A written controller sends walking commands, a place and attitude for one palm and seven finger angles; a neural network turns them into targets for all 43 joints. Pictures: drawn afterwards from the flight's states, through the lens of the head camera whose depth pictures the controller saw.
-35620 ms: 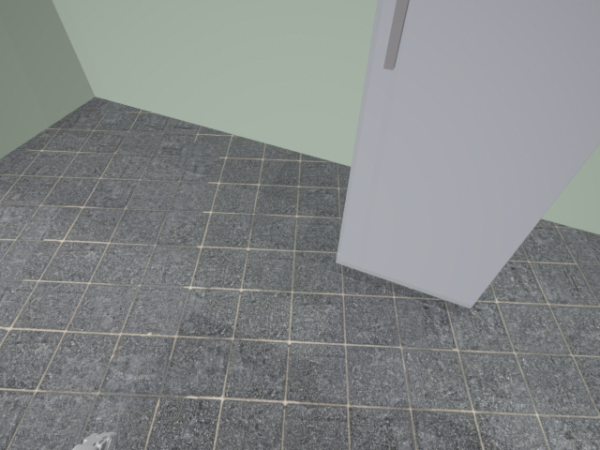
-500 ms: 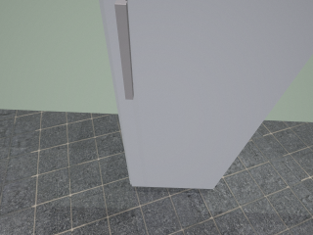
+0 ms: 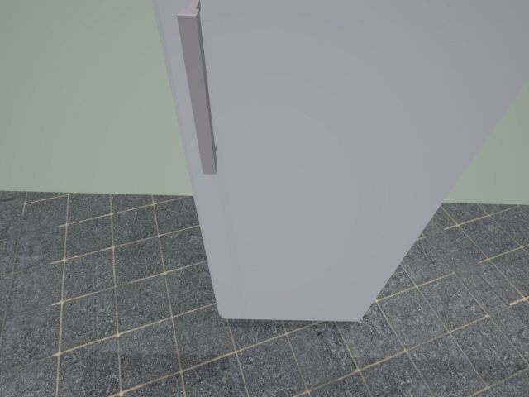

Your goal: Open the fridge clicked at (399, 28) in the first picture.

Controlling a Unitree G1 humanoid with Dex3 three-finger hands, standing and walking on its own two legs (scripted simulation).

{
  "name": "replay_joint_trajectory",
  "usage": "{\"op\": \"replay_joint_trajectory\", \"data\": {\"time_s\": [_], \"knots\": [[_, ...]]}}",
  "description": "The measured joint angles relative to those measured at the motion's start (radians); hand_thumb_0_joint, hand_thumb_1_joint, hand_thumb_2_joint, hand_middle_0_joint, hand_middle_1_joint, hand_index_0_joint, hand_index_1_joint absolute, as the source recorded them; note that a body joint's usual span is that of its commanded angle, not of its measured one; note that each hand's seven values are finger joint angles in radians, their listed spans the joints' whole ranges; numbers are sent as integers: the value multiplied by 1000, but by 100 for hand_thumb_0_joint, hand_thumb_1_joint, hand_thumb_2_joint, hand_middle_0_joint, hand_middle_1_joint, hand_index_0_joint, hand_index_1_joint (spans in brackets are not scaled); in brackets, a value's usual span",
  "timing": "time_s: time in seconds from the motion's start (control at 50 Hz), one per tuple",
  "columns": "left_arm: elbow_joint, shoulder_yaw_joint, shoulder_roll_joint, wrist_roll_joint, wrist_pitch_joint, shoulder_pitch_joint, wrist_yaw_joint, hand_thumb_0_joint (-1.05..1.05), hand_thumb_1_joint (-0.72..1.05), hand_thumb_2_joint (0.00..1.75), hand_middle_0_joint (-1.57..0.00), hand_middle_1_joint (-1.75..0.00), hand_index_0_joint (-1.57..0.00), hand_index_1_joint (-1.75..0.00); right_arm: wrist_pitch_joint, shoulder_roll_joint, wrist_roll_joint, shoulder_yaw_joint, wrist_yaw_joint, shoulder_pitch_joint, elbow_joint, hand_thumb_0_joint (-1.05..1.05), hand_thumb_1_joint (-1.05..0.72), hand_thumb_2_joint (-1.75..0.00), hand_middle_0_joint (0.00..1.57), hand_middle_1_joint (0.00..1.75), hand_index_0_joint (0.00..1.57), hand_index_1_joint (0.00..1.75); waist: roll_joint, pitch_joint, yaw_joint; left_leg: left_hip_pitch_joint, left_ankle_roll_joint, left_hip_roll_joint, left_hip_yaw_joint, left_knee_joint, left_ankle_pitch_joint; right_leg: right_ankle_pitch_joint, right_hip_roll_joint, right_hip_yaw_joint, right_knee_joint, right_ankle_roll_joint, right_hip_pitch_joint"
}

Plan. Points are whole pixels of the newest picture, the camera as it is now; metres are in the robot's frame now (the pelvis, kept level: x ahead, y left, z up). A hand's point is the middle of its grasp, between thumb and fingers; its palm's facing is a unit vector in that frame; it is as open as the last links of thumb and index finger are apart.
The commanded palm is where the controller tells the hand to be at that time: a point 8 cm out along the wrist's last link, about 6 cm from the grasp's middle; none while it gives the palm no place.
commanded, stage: raise the hand to about handle height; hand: left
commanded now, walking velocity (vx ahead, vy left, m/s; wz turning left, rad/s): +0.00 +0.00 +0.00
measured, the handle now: (203, 99) +0.45 +0.12 +0.23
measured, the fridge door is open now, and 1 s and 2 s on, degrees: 0 0 0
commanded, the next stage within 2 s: none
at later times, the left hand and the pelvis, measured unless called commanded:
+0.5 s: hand (94, 387) +0.13 +0.23 +0.00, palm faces +0.16 -0.99 -0.04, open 8.8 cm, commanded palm +0.12 +0.28 +0.02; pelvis -0.04 -0.03 -0.06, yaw +3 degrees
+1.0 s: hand (56, 307) +0.20 +0.26 +0.10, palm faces +0.08 -0.99 -0.07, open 11.8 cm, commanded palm +0.16 +0.31 +0.12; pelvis -0.02 +0.00 -0.02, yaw +3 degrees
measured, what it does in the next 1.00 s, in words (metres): stands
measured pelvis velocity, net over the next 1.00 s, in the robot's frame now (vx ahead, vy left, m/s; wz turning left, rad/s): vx -0.02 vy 0.00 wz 0.05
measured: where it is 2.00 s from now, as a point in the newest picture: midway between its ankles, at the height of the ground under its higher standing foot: outside the picture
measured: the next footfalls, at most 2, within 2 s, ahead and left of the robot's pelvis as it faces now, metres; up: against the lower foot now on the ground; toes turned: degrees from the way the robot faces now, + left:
none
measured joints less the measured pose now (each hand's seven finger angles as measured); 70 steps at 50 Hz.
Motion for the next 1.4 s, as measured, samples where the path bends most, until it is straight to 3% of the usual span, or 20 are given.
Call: {"op": "replay_joint_trajectory", "data": {"time_s": [0.06, 0.08, 0.1, 0.14, 0.18, 0.22, 0.28, 0.3, 0.34, 0.4, 0.46, 0.54, 0.64, 0.72, 0.78, 0.88, 1.02, 1.4], "knots": [[-2, 0, -7, 1, -5, 8, 12, 1, 91, 90, -20, -30, -20, -30, 3, -3, 3, -2, -1, 3, -8, 1, -90, -90, 20, 30, 20, 30, 8, -1, -1, -13, -3, 7, -4, 15, -4, 2, 6, -4, -2, -1, -4], [-143, 62, -22, -24, 40, 54, 7, 1, 91, 90, -20, -30, -20, -30, -5, 1, 12, -12, -6, 27, -56, 1, -90, -90, 20, 30, 20, 30, 8, -1, -4, -27, -4, 7, -8, 31, -10, -1, 7, -8, 10, -2, -14], [-329, 121, -33, -42, 47, 107, 5, 1, 91, 90, -20, -30, -20, -30, -40, 9, 18, -17, -22, 65, -115, 1, -90, -90, 20, 30, 20, 30, -1, 5, 4, -29, -5, 2, -10, 36, -12, -11, 3, -10, 32, -4, -24], [-647, 168, -40, -92, -22, 191, 14, 2, 90, 89, -21, -30, -20, -31, -121, 25, 21, -23, -42, 121, -212, 1, -91, -90, 20, 30, 20, 30, -11, 0, 8, -42, -8, -7, -18, 53, -14, -36, -7, -22, 82, -10, -46], [-825, 202, -49, -142, -118, 211, -5, 2, 88, 88, -21, -32, -20, -32, -173, 35, 21, -38, -41, 138, -283, 1, -90, -90, 20, 30, 20, 30, 2, -26, -7, -95, -10, -9, -36, 110, -31, -60, -9, -41, 129, -11, -87], [-884, 239, -52, -190, -248, 194, -69, 2, 86, 87, -21, -33, -20, -33, -198, 44, 22, -47, -35, 118, -334, 1, -90, -90, 20, 30, 20, 30, 17, -63, -20, -184, -14, -2, -44, 195, -59, -84, -3, -49, 205, -15, -170], [-866, 277, -41, -272, -439, 164, -236, 1, 81, 85, -21, -36, -20, -36, -223, 52, 30, -48, -21, 67, -400, 1, -90, -90, 20, 30, 20, 30, 20, -119, -22, -352, -23, 11, -40, 345, -106, -137, 10, -44, 367, -24, -345], [-849, 287, -35, -296, -481, 155, -303, 1, 79, 85, -21, -38, -20, -38, -231, 51, 35, -46, -19, 52, -424, 1, -90, -90, 20, 30, 20, 30, 21, -127, -19, -401, -25, 16, -41, 395, -118, -151, 14, -44, 418, -31, -394], [-824, 304, -23, -337, -501, 152, -416, 0, 75, 83, -21, -40, -21, -40, -239, 42, 44, -42, -22, 33, -475, 2, -90, -90, 20, 30, 20, 30, 21, -134, -9, -473, -30, 22, -44, 479, -153, -183, 20, -45, 499, -32, -465], [-835, 322, -15, -380, -441, 181, -484, 1, 68, 80, -22, -44, -21, -44, -240, 25, 53, -37, -44, 35, -536, 2, -90, -90, 20, 30, 20, 30, 24, -138, 12, -518, -34, 27, -55, 546, -181, -209, 26, -56, 557, -36, -502], [-894, 337, -21, -395, -401, 210, -459, 1, 61, 77, -22, -49, -22, -49, -247, 13, 54, -29, -71, 53, -551, 2, -90, -90, 20, 30, 20, 30, 27, -133, 35, -514, -35, 30, -76, 566, -193, -217, 31, -75, 559, -39, -483], [-975, 332, -9, -379, -382, 189, -421, 1, 52, 73, -23, -54, -22, -54, -265, 9, 53, -6, -99, 74, -524, 2, -90, -90, 20, 30, 20, 30, 32, -116, 51, -480, -35, 31, -106, 551, -189, -206, 36, -104, 516, -43, -428], [-992, 328, 48, -376, -291, 119, -448, 1, 40, 69, -24, -62, -23, -62, -274, 26, 58, 26, -109, 86, -491, 2, -90, -90, 20, 30, 20, 30, 39, -102, 35, -418, -35, 35, -108, 484, -164, -172, 41, -106, 433, -39, -361], [-991, 369, 86, -402, -209, 102, -454, 1, 31, 65, -24, -68, -24, -68, -274, 39, 61, 36, -103, 105, -492, 2, -90, -90, 20, 30, 20, 30, 44, -102, 13, -364, -30, 39, -87, 418, -144, -142, 42, -85, 366, -32, -314], [-1014, 401, 92, -423, -180, 109, -445, 1, 24, 62, -25, -72, -25, -72, -279, 37, 64, 33, -94, 125, -496, 2, -90, -90, 20, 30, 20, 30, 48, -105, 7, -332, -23, 37, -72, 379, -134, -127, 40, -71, 326, -25, -285], [-1074, 410, 83, -428, -143, 112, -436, 1, 12, 57, -26, -80, -25, -80, -290, 18, 69, 25, -87, 145, -490, 2, -90, -90, 20, 30, 20, 30, 52, -103, 18, -287, -10, 27, -60, 338, -125, -112, 29, -59, 279, -14, -240], [-1135, 397, 86, -401, -56, 61, -414, 0, -4, 50, -27, -90, -26, -90, -293, 13, 74, 33, -100, 123, -480, 2, -90, -90, 20, 30, 20, 30, 48, -88, 38, -220, 1, 11, -58, 286, -106, -93, 13, -60, 223, -3, -169], [-1113, 472, 184, -382, 221, -206, -437, -1, -44, 32, -30, -116, -29, -116, -233, 32, 98, 95, -108, 46, -494, 2, -90, -90, 20, 30, 20, 30, 67, -71, 71, -84, -1, 0, -72, 147, -38, -30, 5, -75, 84, -5, -28]]}}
